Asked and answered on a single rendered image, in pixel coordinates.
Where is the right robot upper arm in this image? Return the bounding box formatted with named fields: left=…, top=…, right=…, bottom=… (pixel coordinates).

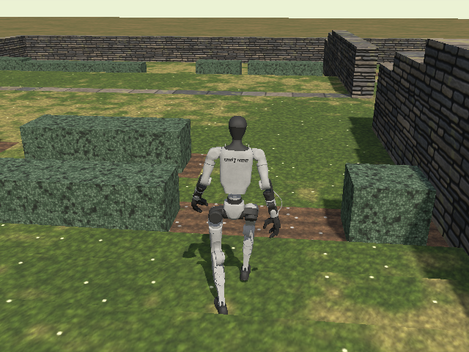
left=252, top=148, right=270, bottom=190

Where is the left robot foot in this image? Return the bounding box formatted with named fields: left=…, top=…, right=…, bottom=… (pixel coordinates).
left=214, top=297, right=228, bottom=315

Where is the left robot upper arm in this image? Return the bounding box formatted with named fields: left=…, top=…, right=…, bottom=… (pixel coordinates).
left=200, top=147, right=221, bottom=186

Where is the robot left forearm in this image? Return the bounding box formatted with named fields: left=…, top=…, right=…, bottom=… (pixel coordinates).
left=193, top=175, right=206, bottom=201

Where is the right robot hand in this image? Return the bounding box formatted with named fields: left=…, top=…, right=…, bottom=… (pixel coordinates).
left=263, top=216, right=281, bottom=238

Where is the robot right forearm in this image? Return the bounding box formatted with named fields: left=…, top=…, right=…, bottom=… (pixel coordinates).
left=263, top=179, right=278, bottom=218

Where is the left robot hand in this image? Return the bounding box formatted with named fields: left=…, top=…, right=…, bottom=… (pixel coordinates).
left=191, top=198, right=208, bottom=213

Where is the humanoid robot torso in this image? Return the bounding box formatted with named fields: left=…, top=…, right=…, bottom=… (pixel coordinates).
left=219, top=144, right=254, bottom=220

